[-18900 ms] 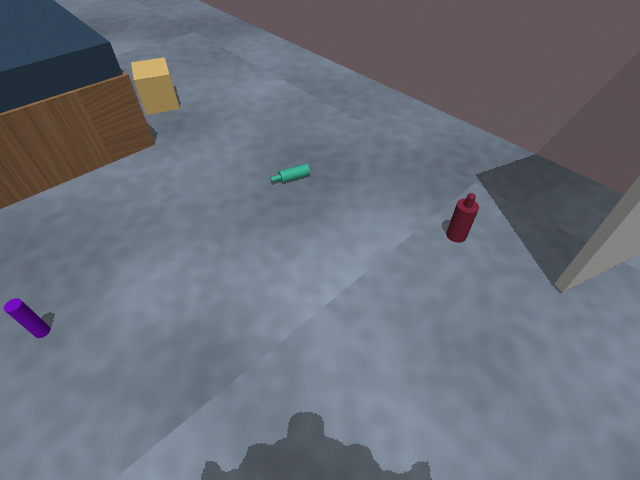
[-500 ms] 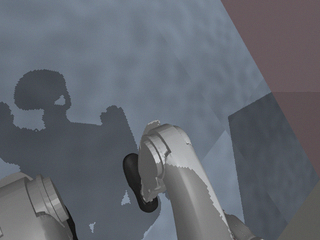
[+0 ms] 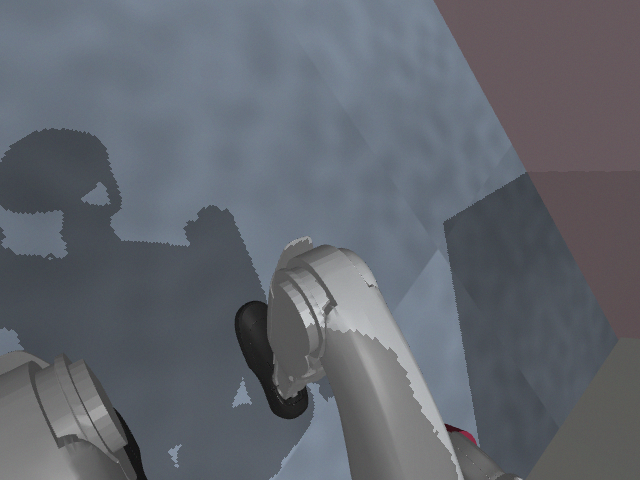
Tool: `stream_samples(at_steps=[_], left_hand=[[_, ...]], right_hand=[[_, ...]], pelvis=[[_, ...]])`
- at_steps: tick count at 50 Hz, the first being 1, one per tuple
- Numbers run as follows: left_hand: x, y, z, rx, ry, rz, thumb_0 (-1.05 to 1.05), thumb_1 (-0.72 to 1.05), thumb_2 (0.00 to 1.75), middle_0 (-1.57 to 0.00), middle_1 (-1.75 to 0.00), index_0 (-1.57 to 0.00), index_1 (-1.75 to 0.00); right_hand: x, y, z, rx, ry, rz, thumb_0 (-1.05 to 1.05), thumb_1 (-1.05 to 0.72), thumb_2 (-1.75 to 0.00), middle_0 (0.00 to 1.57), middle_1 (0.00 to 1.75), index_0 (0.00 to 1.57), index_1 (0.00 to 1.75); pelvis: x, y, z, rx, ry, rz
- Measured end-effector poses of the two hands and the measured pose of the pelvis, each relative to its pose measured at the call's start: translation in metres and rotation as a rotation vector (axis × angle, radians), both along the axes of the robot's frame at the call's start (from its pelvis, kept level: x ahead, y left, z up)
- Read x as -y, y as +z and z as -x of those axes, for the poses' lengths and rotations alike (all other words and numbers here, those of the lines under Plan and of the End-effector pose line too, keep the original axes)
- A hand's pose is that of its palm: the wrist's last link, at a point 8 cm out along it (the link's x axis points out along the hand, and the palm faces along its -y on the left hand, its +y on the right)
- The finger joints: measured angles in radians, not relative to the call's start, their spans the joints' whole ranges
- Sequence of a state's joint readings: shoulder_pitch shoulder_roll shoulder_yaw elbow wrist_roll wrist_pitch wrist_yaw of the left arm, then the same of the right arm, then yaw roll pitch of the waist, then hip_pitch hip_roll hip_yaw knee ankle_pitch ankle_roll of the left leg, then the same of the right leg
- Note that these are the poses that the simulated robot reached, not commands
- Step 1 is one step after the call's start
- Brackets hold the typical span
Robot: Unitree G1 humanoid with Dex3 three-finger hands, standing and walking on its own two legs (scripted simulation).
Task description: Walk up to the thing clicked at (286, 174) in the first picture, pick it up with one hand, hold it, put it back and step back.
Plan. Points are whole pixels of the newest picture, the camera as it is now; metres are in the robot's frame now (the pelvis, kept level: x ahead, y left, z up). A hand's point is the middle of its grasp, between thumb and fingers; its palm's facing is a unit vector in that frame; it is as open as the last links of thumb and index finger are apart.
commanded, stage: close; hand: left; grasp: from above
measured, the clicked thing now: out of the picture +0.50 +0.33 -0.28
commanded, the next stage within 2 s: settle in 1.70 s
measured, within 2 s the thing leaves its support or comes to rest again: leaves its support in 1.96 s
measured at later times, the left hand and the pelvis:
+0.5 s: hand out of the picture +0.48 +0.30 -0.26, palm faces -0.48 -0.14 -0.87, open 11.9 cm; pelvis +0.00 +0.00 +0.00, yaw +0 degrees
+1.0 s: hand out of the picture +0.48 +0.30 -0.26, palm faces -0.47 -0.14 -0.87, open 9.4 cm; pelvis +0.00 +0.00 +0.00, yaw +0 degrees
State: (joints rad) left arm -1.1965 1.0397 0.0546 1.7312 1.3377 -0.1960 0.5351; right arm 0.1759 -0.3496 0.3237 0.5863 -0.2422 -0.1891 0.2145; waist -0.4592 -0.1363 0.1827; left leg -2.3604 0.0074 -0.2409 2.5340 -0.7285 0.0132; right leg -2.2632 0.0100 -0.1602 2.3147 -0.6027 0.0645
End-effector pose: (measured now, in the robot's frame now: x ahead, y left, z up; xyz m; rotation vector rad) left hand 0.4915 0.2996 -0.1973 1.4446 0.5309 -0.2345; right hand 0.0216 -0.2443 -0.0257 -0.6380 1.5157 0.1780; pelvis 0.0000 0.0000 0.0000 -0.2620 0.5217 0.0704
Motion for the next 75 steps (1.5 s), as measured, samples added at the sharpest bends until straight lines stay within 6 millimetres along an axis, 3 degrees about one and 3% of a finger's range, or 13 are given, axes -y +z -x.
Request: stream_samples(at_steps=[53,75], left_hand=[[-0.0029,-0.0047,0.0031,-0.025,0.022,-0.005,0.0,0.21,0.5,-0.59,-0.64,-0.62,-0.6],[-0.0039,-0.0021,-0.0013,0.009,0.018,-0.004,0.01,0.22,0.34,-0.73,-0.49,-0.75,-0.45]], right_hand=[[-0.0002,0.0042,0.0027,-0.019,0.012,-0.008,0.0,-0.9,-0.9,0.2,0.3,0.21,0.3],[-0.001,0.0079,0.0036,-0.018,0.014,0.01,0.0,-0.9,-0.9,0.2,0.3,0.21,0.3]], pelvis=[[-0.0003,0.0049,0.0021,0.001,-0.004,0.008],[-0.0013,0.0063,0.0029,-0.001,-0.007,0.013]])
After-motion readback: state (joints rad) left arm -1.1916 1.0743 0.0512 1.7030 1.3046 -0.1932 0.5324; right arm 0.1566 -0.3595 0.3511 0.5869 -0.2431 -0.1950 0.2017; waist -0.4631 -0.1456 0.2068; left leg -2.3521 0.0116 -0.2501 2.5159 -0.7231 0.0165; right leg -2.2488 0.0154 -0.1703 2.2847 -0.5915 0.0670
